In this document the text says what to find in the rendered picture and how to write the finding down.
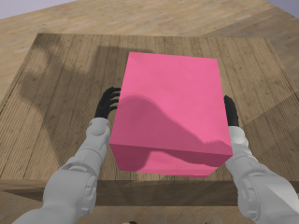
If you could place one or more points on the pedestal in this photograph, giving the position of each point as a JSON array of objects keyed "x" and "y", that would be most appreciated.
[{"x": 49, "y": 104}]

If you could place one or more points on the robot right forearm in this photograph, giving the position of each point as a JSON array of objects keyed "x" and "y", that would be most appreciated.
[{"x": 243, "y": 163}]

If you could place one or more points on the carton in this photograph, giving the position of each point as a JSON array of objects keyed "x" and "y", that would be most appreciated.
[{"x": 171, "y": 117}]

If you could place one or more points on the left robot hand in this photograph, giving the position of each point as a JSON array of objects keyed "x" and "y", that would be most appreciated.
[{"x": 104, "y": 106}]

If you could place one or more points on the right robot upper arm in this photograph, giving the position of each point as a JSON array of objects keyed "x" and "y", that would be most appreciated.
[{"x": 267, "y": 199}]

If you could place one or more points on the robot left forearm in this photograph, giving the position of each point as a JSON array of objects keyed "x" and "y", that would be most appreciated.
[{"x": 91, "y": 154}]

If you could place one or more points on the left robot upper arm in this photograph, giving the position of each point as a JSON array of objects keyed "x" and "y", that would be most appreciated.
[{"x": 69, "y": 196}]

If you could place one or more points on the right robot hand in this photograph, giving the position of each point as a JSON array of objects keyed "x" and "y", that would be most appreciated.
[{"x": 231, "y": 112}]

